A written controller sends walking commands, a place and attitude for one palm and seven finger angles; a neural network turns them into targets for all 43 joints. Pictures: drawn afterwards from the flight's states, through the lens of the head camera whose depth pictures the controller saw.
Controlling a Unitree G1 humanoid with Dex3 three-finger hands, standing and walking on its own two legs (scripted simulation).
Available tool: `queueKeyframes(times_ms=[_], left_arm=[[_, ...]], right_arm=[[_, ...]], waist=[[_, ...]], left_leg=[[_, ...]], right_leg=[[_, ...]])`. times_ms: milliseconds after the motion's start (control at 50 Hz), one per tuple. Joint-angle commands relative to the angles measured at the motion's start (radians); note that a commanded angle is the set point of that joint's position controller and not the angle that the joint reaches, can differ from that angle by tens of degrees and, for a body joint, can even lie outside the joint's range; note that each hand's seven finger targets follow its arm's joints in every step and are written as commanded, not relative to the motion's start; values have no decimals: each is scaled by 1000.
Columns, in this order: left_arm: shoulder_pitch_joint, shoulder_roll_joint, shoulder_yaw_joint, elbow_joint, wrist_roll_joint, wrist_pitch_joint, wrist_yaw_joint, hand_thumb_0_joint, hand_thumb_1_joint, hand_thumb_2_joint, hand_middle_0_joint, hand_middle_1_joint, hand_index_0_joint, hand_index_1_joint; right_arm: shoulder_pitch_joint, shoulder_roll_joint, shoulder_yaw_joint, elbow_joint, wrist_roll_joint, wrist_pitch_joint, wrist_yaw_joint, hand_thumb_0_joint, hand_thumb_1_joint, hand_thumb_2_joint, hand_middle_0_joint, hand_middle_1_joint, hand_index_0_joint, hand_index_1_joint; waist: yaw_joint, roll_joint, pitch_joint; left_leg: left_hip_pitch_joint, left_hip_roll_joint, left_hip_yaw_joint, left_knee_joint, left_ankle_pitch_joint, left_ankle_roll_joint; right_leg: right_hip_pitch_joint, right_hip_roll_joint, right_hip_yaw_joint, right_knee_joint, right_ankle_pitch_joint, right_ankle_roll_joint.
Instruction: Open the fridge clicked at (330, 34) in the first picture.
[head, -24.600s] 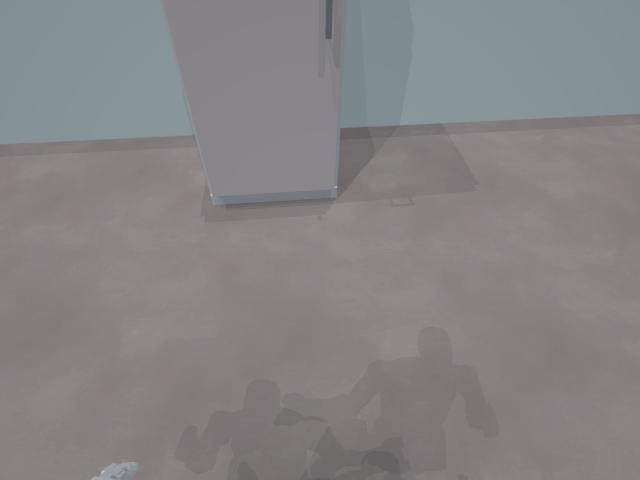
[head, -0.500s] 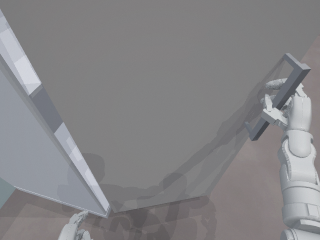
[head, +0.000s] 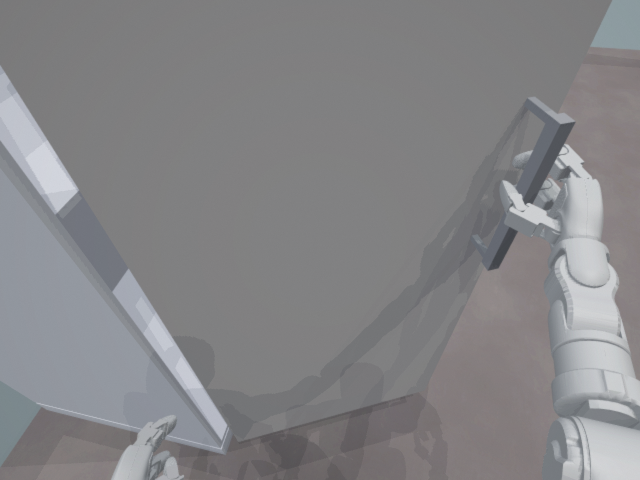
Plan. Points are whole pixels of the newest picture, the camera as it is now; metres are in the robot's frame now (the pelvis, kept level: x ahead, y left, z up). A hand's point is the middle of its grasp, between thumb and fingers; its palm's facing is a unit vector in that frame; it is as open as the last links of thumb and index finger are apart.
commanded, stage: loosen the grip on the handle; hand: right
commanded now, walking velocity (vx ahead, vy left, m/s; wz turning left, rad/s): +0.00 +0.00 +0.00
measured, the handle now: (510, 195) +0.46 -0.22 +0.13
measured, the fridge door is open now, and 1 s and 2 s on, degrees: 63 64 64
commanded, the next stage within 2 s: slip the hand off the handle in 0.44 s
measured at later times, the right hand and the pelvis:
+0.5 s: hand (524, 218) +0.41 -0.22 +0.13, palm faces +0.24 +0.95 -0.17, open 14.4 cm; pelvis +0.02 +0.01 -0.01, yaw +1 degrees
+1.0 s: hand (581, 226) +0.41 -0.29 +0.13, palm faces +0.24 +0.96 -0.17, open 14.7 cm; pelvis +0.04 -0.01 -0.01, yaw +0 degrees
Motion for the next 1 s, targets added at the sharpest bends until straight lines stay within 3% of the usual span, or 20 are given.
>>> queueKeyframes(times_ms=[0, 40, 80, 120, 200, 220, 240, 280, 300, 380, 460, 500, 520, 560, 620, 660, 740, 800, 860, 980], left_arm=[[-34, 149, 46, -131, 5, -61, -8, 0, 900, 900, -200, -300, -200, -300], [-29, 162, 50, -139, 2, -68, -8, 0, 900, 900, -200, -300, -200, -300], [-40, 171, 48, -139, 3, -70, 2, 0, 900, 900, -200, -300, -200, -300], [-35, 173, 47, -134, -9, -82, 10, 0, 900, 900, -200, -300, -200, -300], [-12, 182, 43, -105, -12, -90, 26, 0, 900, 900, -200, -300, -200, -300], [-13, 180, 46, -98, -12, -91, 28, 0, 900, 900, -200, -300, -200, -300], [-12, 186, 48, -102, -5, -87, 29, 0, 900, 900, -200, -300, -200, -300], [-25, 179, 39, -102, 1, -78, 32, 0, 900, 900, -200, -300, -200, -300], [-28, 171, 37, -114, 0, -82, 29, 0, 900, 900, -200, -300, -200, -300], [-12, 171, 44, -112, 10, -78, 26, 0, 900, 900, -200, -300, -200, -300], [-5, 163, 52, -132, 4, -80, 16, 0, 900, 900, -200, -300, -200, -300], [-3, 160, 49, -128, -2, -79, 15, 0, 900, 900, -200, -300, -200, -300], [24, 178, 54, -96, -2, -66, 26, 0, 900, 900, -200, -300, -200, -300], [7, 172, 49, -112, -4, -53, 29, 0, 900, 900, -200, -300, -200, -300], [-1, 163, 49, -123, -1, -48, 33, 0, 900, 900, -200, -300, -200, -300], [-3, 159, 47, -123, 2, -47, 35, 0, 900, 900, -200, -300, -200, -300], [9, 160, 49, -119, 1, -40, 34, 0, 900, 900, -200, -300, -200, -300], [16, 168, 50, -117, -7, -32, 37, 0, 900, 900, -200, -300, -200, -300], [13, 171, 49, -135, -11, -26, 40, 0, 900, 900, -200, -300, -200, -300], [17, 176, 44, -135, -1, -14, 49, 0, 900, 900, -200, -300, -200, -300]], right_arm=[[-387, -186, 18, -254, -37, -147, -42, 0, 67, -433, 450, 1400, 450, 1400], [-341, -235, 8, -201, -65, -180, -63, 0, 308, -317, 450, 1400, 450, 1400], [-394, -245, 5, -193, -48, -215, -69, 0, 550, -200, 423, 1367, 423, 1367], [-415, -233, 30, -168, -11, -230, -46, 0, 550, -200, 397, 1333, 397, 1333], [-491, -265, 19, -154, 24, -242, -12, 0, 550, -200, 343, 1267, 343, 1267], [-474, -296, -13, -162, 30, -245, -12, 0, 550, -200, 330, 1250, 330, 1250], [-367, -384, -108, -136, 28, -244, -12, 0, 550, -200, 317, 1233, 317, 1233], [-377, -391, -118, -170, 33, -251, -19, 0, 550, -200, 290, 1200, 290, 1200], [-374, -345, -82, -209, 37, -258, -17, 0, 550, -200, 277, 1183, 277, 1183], [-244, -342, -124, -269, 55, -243, -24, 0, 550, -200, 250, 1150, 250, 1150], [-154, -268, -67, -390, 60, -218, -2, 0, 550, -200, 250, 1150, 250, 1150], [-158, -220, -25, -401, 62, -206, 4, 0, 550, -200, 250, 1150, 250, 1150], [-155, -368, -153, -279, 51, -191, -1, 0, 550, -200, 250, 1150, 250, 1150], [-163, -357, -148, -309, 58, -185, 14, 0, 550, -200, 250, 1150, 250, 1150], [-174, -361, -162, -377, 73, -200, 43, 0, 550, -200, 250, 1150, 250, 1150], [-211, -363, -150, -413, 75, -218, 67, 0, 550, -200, 250, 1150, 250, 1150], [-170, -351, -132, -378, 79, -219, 111, 0, 550, -200, 250, 1150, 250, 1150], [-152, -345, -131, -335, 99, -188, 140, 0, 550, -200, 250, 1150, 250, 1150], [-109, -349, -149, -328, 124, -154, 164, 0, 550, -200, 250, 1150, 250, 1150], [-183, -432, -214, -358, 104, -170, 144, 0, 550, -200, 250, 1150, 250, 1150]], waist=[[1, -146, -227], [2, -64, -170], [10, -17, -154], [14, 23, -178], [23, -15, -250], [9, -29, -265], [-29, -34, -280], [-30, -71, -278], [-22, -75, -287], [-38, -48, -315], [-34, -53, -369], [-16, -58, -333], [-8, -6, -270], [-11, 9, -279], [-27, -62, -365], [-18, -111, -399], [-10, -152, -380], [-5, -131, -353], [-22, -100, -342], [-16, -114, -332]], left_leg=[[-43, -34, 36, -50, 43, 43], [-95, -35, 26, -58, -90, 39], [-92, -28, 15, -73, -166, 37], [-105, -29, -10, -87, -240, 31], [-85, -28, -26, -80, -226, 28], [-77, -29, -28, -74, -219, 29], [-38, -25, -38, -71, -211, 31], [-14, -22, -34, -62, -174, 31], [-17, -27, -29, -50, -115, 31], [34, -34, -11, -9, 101, 29], [38, -41, 3, 23, 255, 26], [8, -44, 12, 23, 263, 25], [-20, -44, 6, 18, 233, 21], [-8, -37, 1, 19, 223, 16], [30, -40, 2, 43, 303, 23], [14, -45, 5, 58, 311, 26], [-34, -50, 18, 71, 308, 33], [-52, -51, 25, 67, 305, 35], [-45, -51, 33, 67, 290, 35], [-74, -53, 31, 76, 244, 37]], right_leg=[[89, 38, 29, -23, 14, -25], [22, 37, 38, -37, -141, -37], [-7, 43, 44, -38, -229, -44], [-9, 50, 27, -20, -252, -47], [-4, 57, 36, -1, -236, -50], [-4, 58, 38, 9, -227, -50], [-36, 63, 37, 13, -205, -51], [-46, 69, 41, 20, -168, -54], [-30, 61, 38, 24, -113, -56], [-13, 64, 37, 51, 45, -55], [38, 60, 24, 72, 167, -54], [51, 55, 31, 75, 185, -55], [2, 51, 33, 83, 148, -52], [-21, 59, 31, 79, 123, -54], [30, 64, 29, 97, 202, -53], [59, 64, 34, 112, 230, -51], [77, 55, 52, 132, 279, -45], [70, 49, 62, 133, 291, -43], [49, 48, 72, 124, 280, -38], [31, 49, 78, 132, 256, -41]])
